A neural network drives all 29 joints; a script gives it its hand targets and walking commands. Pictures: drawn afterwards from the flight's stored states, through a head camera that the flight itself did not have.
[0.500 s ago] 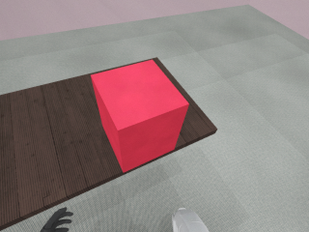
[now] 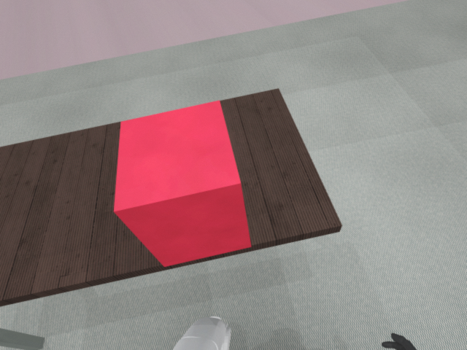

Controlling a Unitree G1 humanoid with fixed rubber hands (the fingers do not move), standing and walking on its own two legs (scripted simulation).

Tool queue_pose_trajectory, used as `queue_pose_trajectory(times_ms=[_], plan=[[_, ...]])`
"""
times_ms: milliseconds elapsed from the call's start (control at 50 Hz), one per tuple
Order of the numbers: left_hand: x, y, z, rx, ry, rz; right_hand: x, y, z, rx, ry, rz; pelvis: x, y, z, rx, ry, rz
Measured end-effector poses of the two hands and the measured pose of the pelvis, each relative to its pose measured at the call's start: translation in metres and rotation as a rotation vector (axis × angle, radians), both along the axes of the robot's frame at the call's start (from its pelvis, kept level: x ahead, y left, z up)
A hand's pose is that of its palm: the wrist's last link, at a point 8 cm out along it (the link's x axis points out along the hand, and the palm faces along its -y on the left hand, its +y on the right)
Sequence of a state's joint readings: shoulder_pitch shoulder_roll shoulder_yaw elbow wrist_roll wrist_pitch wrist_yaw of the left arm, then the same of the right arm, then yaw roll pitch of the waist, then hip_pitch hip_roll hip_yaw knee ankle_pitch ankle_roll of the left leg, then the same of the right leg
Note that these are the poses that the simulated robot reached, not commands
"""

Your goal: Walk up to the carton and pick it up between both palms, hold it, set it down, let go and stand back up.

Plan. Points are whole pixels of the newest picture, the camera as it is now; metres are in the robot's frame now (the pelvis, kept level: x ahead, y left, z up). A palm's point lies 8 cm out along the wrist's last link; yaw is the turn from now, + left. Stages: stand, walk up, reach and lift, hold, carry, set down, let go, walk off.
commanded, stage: walk up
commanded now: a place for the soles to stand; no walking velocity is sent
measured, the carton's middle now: (190, 188) +0.42 +0.12 -0.01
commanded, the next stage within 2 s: none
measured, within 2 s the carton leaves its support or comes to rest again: neither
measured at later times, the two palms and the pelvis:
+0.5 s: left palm out of the picture +0.00 +0.31 -0.13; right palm (346, 289) +0.23 -0.18 -0.11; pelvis +0.03 +0.04 -0.02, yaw +14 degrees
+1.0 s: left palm out of the picture +0.09 +0.33 -0.08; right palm (333, 272) +0.26 -0.16 -0.12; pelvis +0.06 +0.04 -0.01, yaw +18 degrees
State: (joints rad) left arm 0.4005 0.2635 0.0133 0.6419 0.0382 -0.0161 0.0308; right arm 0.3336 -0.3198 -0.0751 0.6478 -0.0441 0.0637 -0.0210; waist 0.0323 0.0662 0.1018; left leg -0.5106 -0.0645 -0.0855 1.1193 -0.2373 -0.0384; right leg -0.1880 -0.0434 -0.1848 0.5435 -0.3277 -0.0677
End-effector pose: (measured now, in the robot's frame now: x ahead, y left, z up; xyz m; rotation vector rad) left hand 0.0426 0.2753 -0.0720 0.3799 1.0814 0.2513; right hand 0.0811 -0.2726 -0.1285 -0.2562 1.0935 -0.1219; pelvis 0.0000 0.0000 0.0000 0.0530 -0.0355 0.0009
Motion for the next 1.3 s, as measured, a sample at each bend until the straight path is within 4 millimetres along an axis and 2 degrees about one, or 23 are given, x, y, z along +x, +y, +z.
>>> queue_pose_trajectory(times_ms=[100,160,280,360,440,480,520,600,680,760,840,960,1140,1300], plan=[[-0.027,-0.014,-0.007,-0.013,0.048,0.064,0.009,0.003,-0.007,0.022,0.056,0.026,0.006,-0.009,-0.001,-0.008,-0.015,0.045],[-0.039,-0.018,-0.014,-0.028,0.063,0.101,0.022,0.010,-0.007,0.027,0.065,0.060,0.009,-0.010,-0.003,-0.013,-0.024,0.077],[-0.062,-0.011,-0.029,-0.055,0.084,0.179,0.071,0.036,0.001,0.023,-0.006,0.147,0.014,-0.004,-0.009,-0.025,-0.038,0.137],[-0.067,0.002,-0.040,-0.077,0.092,0.212,0.110,0.061,0.011,0.027,-0.090,0.205,0.020,0.007,-0.013,-0.038,-0.030,0.177],[-0.061,0.024,-0.055,-0.102,0.082,0.236,0.141,0.088,0.018,0.014,-0.164,0.260,0.029,0.025,-0.020,-0.038,-0.015,0.214],[-0.052,0.032,-0.057,-0.120,0.070,0.231,0.146,0.095,0.022,0.000,-0.190,0.261,0.031,0.035,-0.020,-0.024,-0.013,0.223],[-0.036,0.039,-0.050,-0.130,0.038,0.221,0.141,0.093,0.025,-0.018,-0.186,0.233,0.036,0.043,-0.016,-0.049,-0.013,0.257],[0.002,0.052,-0.031,-0.134,-0.067,0.198,0.117,0.081,0.032,-0.066,-0.101,0.194,0.046,0.050,-0.002,-0.070,-0.014,0.291],[0.024,0.057,-0.023,-0.132,-0.120,0.189,0.109,0.075,0.033,-0.076,-0.044,0.198,0.053,0.051,0.001,-0.071,-0.005,0.306],[0.031,0.054,-0.026,-0.107,-0.115,0.206,0.123,0.077,0.022,-0.049,-0.038,0.228,0.058,0.047,-0.005,-0.056,0.002,0.309],[0.033,0.045,-0.024,-0.072,-0.117,0.231,0.150,0.084,0.007,0.002,-0.056,0.268,0.064,0.042,-0.012,-0.063,-0.003,0.305],[0.045,0.051,-0.012,-0.053,-0.162,0.229,0.176,0.106,0.009,0.048,-0.109,0.332,0.066,0.041,-0.010,-0.053,0.012,0.311],[0.056,0.068,-0.008,-0.069,-0.233,0.198,0.188,0.109,0.032,0.017,-0.193,0.342,0.057,0.048,-0.008,-0.049,0.003,0.294],[0.041,0.067,-0.013,-0.076,-0.214,0.209,0.189,0.111,0.043,0.021,-0.240,0.341,0.050,0.049,-0.007,-0.049,-0.001,0.283]])
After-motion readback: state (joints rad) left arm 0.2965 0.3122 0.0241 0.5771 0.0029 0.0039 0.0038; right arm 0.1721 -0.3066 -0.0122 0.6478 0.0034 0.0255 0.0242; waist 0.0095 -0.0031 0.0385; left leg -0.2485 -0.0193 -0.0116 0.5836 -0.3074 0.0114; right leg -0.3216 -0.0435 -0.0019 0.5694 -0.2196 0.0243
